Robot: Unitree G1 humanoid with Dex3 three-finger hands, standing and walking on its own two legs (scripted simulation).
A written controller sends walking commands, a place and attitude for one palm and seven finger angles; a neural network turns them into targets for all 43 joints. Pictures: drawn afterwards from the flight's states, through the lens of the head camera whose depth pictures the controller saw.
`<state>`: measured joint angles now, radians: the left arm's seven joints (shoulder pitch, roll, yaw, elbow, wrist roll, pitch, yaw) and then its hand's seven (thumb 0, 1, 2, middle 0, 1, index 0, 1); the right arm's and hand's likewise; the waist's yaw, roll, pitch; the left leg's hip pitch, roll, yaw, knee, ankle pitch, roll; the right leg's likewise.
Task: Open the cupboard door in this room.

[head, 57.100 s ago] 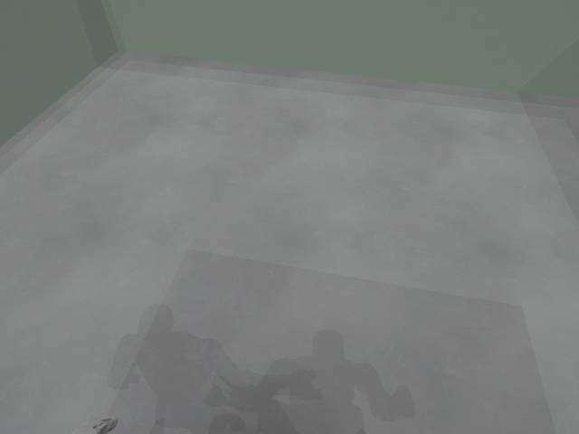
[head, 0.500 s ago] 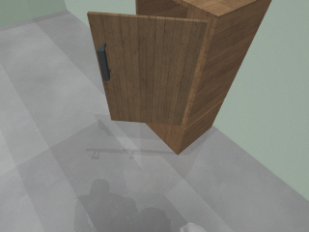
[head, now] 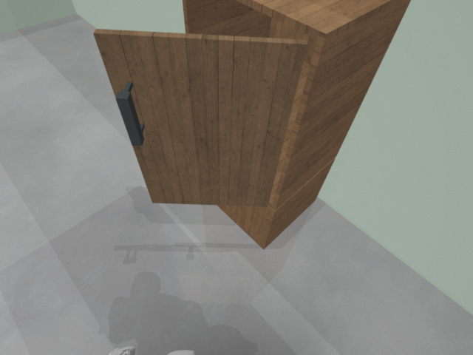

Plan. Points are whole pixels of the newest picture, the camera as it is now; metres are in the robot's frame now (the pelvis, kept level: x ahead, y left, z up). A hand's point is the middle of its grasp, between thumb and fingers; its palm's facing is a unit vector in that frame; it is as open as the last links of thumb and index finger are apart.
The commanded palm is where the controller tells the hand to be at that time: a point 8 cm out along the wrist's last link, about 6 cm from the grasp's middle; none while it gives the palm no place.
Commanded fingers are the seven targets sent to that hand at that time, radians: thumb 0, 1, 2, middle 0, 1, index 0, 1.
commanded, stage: come to a stop and stand still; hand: left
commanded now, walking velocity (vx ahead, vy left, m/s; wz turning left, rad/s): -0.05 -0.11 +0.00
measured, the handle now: (133, 114) +0.59 +0.27 +0.03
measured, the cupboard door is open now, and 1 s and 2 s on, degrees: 45 45 45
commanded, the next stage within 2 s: look again from close up in 0.78 s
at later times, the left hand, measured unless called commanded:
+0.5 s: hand out of the picture -0.02 +0.17 -0.17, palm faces +0.01 -0.98 -0.22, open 7.3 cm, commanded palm none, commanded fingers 0.00 0.90 0.90 -0.20 -0.30 -0.20 -0.30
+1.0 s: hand out of the picture -0.01 +0.18 -0.18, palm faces +0.00 -0.97 -0.23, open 7.3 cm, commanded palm none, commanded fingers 0.00 0.90 0.90 -0.20 -0.30 -0.20 -0.30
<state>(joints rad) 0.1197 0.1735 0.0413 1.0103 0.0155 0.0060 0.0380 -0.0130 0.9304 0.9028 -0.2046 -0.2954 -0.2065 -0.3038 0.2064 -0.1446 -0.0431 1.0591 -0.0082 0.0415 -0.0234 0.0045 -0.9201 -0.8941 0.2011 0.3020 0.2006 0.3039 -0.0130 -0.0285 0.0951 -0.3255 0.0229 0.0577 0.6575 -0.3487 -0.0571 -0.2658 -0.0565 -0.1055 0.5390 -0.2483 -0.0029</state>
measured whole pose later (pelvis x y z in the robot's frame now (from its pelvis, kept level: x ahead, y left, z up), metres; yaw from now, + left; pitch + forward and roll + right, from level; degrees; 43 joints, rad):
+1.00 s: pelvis -0.04 +0.00 +0.00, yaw -2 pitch -1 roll +0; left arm 0.27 0.16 0.01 1.03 0.02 -0.02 0.06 0.00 0.91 0.90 -0.20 -0.30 -0.20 -0.30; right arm 0.21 -0.17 -0.02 0.99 -0.02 -0.01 -0.02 0.01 -0.92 -0.89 0.20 0.30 0.20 0.30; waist -0.01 0.00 0.07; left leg -0.29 0.01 0.07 0.58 -0.27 0.03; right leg -0.17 -0.03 -0.02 0.57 -0.36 0.02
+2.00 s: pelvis -0.06 +0.02 +0.00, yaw -3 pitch -1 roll +0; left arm 0.32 0.15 0.03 1.02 0.03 -0.01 0.02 0.02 0.95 0.90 -0.20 -0.29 -0.20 -0.30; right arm 0.37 -0.11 -0.02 1.07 -0.03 -0.02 -0.01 0.00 -0.91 -0.89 0.20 0.30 0.20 0.30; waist -0.01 -0.01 -0.01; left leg -0.28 -0.02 0.11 0.44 -0.17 0.08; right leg -0.28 -0.03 -0.10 0.62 -0.40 -0.04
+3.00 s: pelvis +0.07 +0.06 +0.00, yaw +1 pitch -1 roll +2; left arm 0.17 0.17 0.03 0.97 0.01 0.03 0.03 0.00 0.92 0.90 -0.20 -0.29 -0.20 -0.30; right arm 0.25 -0.13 -0.04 1.03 -0.02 0.02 -0.03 0.01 -0.93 -0.89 0.20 0.30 0.20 0.30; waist 0.01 -0.04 0.07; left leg -0.25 0.01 0.12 0.55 -0.28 0.02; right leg -0.33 -0.04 -0.04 0.62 -0.26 -0.02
